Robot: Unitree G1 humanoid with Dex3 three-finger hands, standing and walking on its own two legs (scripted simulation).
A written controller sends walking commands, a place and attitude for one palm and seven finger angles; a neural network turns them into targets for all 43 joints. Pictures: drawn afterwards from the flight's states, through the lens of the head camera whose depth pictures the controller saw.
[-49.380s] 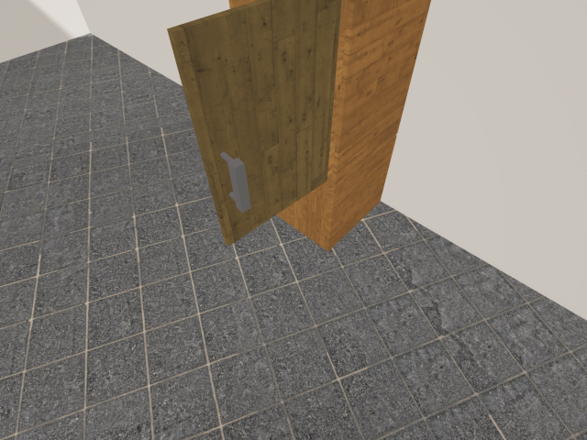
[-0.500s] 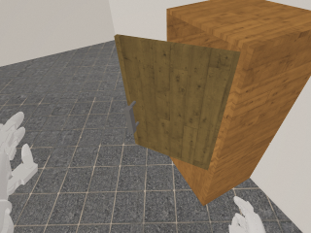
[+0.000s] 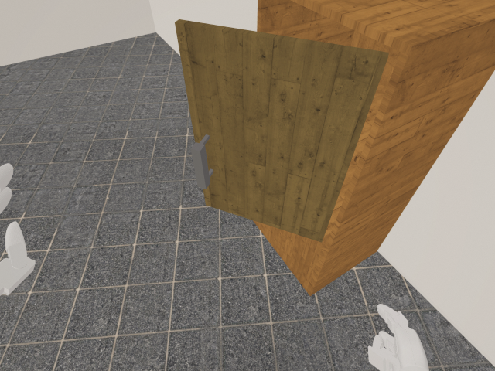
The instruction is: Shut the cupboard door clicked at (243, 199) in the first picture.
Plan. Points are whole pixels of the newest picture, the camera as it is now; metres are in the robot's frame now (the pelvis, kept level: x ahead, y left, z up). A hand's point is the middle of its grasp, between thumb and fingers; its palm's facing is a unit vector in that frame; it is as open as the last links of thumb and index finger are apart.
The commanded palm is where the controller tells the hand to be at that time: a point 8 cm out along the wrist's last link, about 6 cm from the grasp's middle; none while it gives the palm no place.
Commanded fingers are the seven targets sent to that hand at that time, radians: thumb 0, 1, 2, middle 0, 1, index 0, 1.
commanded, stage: step back with the hand held close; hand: left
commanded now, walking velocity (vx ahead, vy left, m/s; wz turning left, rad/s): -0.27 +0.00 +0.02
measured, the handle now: (204, 161) +0.64 +0.16 -0.09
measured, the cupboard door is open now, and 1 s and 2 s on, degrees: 37 37 37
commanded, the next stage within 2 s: stop stepping back and stand still in 0.96 s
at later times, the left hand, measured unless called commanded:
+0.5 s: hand out of the picture +0.13 +0.27 +0.17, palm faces +0.45 -0.76 -0.46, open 7.4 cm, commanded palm +0.06 +0.30 +0.18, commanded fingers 0.00 0.90 0.90 -0.20 -0.30 -0.20 -0.30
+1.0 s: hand out of the picture +0.06 +0.29 +0.18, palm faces +0.48 -0.77 -0.42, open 7.4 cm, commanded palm -0.01 +0.32 +0.18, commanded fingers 0.00 0.90 0.90 -0.20 -0.30 -0.20 -0.30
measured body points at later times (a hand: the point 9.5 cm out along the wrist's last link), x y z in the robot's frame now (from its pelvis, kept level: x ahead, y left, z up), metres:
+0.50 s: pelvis -0.07 +0.00 -0.01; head -0.06 +0.02 +0.44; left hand +0.10 +0.30 +0.19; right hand +0.09 -0.25 -0.09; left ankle +0.03 +0.09 -0.74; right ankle +0.00 -0.14 -0.73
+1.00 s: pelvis -0.13 +0.01 -0.01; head -0.14 +0.04 +0.44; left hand +0.02 +0.33 +0.20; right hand +0.05 -0.23 -0.07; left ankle +0.00 +0.09 -0.74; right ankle -0.13 -0.13 -0.73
